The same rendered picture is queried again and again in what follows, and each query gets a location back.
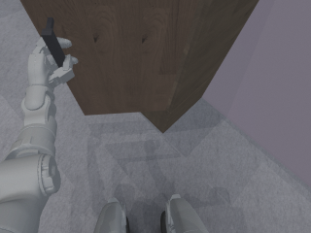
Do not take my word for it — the robot left forearm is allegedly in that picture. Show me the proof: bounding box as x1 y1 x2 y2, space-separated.
0 84 57 163

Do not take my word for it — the handle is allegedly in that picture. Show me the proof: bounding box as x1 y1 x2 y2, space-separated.
41 17 66 68

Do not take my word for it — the left robot hand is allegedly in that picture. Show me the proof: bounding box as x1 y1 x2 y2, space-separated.
27 37 79 92

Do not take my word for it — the right robot thigh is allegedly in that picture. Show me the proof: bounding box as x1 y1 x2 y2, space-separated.
164 198 209 233

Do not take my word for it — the left robot upper arm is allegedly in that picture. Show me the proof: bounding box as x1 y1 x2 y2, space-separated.
0 153 61 233

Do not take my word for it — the cupboard door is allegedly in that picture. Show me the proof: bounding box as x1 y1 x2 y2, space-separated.
20 0 199 116

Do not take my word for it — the robot left shin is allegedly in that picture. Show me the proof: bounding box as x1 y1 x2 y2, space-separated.
107 198 126 233

